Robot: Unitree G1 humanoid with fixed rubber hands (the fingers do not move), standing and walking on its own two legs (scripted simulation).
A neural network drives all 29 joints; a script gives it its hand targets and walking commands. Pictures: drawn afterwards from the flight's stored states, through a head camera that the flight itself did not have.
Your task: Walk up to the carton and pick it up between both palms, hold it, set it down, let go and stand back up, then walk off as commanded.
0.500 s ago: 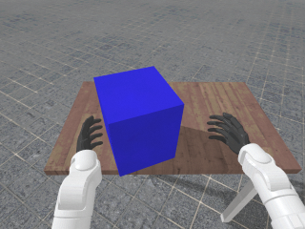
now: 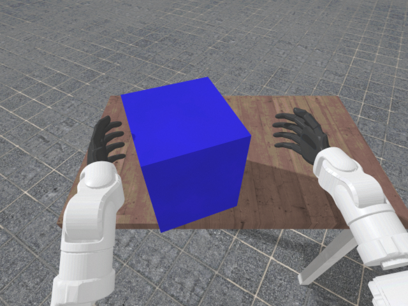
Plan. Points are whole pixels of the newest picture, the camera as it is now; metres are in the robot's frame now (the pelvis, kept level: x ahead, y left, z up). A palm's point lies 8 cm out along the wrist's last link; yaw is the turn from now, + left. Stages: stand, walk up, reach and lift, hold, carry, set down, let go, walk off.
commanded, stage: reach and lift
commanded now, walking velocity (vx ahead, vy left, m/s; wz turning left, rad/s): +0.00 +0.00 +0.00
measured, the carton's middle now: (184, 155) +0.44 +0.07 +0.04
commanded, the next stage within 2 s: none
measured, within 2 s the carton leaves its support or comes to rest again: neither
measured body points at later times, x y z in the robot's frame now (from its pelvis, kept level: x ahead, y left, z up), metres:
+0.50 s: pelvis +0.00 +0.00 +0.00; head +0.05 -0.01 +0.45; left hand +0.38 +0.21 +0.18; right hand +0.47 -0.15 +0.17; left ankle +0.01 +0.16 -0.74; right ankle +0.02 -0.08 -0.74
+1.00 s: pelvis +0.01 +0.00 +0.00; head +0.05 -0.01 +0.45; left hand +0.42 +0.22 +0.17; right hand +0.50 -0.14 +0.17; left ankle +0.01 +0.16 -0.74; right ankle +0.02 -0.08 -0.74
